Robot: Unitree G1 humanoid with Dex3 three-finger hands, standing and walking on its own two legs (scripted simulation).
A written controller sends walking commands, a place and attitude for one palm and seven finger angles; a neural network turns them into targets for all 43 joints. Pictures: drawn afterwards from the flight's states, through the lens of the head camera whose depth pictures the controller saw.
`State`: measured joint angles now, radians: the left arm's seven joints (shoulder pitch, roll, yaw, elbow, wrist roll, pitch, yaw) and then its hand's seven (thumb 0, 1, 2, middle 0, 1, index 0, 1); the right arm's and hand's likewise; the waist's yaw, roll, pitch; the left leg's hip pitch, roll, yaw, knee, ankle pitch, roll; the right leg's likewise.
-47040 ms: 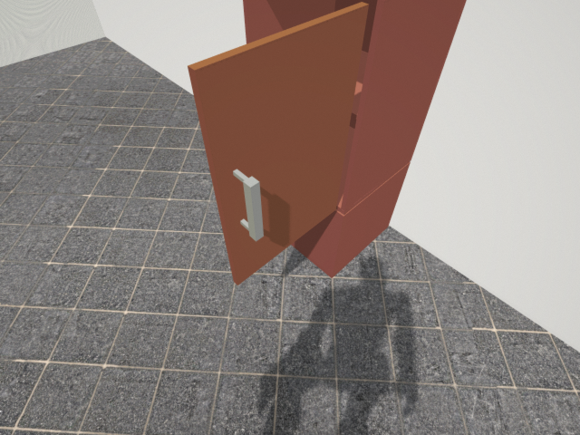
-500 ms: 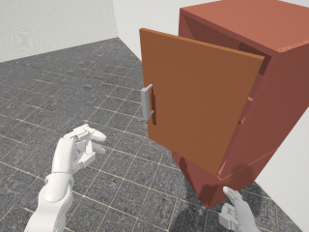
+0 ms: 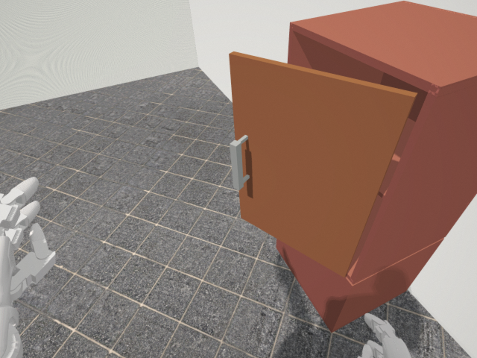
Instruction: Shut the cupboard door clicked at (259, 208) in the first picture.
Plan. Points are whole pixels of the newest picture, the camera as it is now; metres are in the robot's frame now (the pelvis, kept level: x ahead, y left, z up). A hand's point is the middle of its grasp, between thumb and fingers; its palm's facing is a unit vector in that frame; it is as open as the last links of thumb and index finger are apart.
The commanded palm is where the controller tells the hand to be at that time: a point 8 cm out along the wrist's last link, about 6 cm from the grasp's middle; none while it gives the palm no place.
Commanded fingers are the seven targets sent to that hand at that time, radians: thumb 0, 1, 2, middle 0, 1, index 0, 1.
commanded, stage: draw the hand back to the body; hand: left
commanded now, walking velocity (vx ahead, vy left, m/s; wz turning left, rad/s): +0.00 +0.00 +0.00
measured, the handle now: (241, 162) +0.64 +0.09 -0.05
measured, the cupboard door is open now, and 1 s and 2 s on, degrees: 27 27 27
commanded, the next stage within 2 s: step back with the hand held close in 0.22 s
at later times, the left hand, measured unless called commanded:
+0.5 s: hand (66, 251) +0.19 +0.26 +0.16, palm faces +0.45 -0.78 -0.44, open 7.4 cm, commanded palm +0.14 +0.30 +0.17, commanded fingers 0.00 0.90 0.90 -0.20 -0.30 -0.20 -0.30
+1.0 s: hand (29, 284) +0.15 +0.28 +0.15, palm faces +0.43 -0.78 -0.46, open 7.4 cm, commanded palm +0.09 +0.32 +0.17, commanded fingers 0.00 0.90 0.90 -0.20 -0.30 -0.20 -0.30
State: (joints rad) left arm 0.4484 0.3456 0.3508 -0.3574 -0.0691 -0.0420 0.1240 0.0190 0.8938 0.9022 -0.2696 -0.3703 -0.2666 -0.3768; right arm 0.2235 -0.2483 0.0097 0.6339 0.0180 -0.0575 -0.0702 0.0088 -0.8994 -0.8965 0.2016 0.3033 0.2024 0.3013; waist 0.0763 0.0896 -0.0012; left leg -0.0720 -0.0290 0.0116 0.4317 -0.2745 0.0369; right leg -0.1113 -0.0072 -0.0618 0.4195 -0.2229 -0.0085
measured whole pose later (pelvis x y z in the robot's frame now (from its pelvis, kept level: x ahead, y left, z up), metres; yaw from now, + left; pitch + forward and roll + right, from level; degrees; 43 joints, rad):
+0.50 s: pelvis -0.01 +0.00 +0.00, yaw -1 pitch -1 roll -1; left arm 0.48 0.35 0.37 -0.35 -0.06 -0.15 0.12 0.02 0.89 0.90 -0.21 -0.30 -0.21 -0.31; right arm 0.20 -0.25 0.00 0.61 0.02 -0.05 -0.06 0.01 -0.90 -0.90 0.20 0.30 0.20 0.30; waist 0.03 0.09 -0.02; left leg -0.19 0.00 0.01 0.50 -0.29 0.03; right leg -0.20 0.02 -0.06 0.42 -0.20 -0.02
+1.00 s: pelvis -0.06 +0.02 -0.02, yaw -2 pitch +0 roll -1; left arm 0.52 0.41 0.44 -0.48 -0.03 -0.19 0.15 0.02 0.89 0.90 -0.21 -0.30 -0.21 -0.31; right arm 0.22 -0.22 0.00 0.54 0.01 0.00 -0.08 0.01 -0.90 -0.90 0.20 0.30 0.20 0.30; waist 0.01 -0.01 0.00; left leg -0.36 -0.03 0.06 0.65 -0.29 0.08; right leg -0.40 -0.02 -0.02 0.60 -0.20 0.02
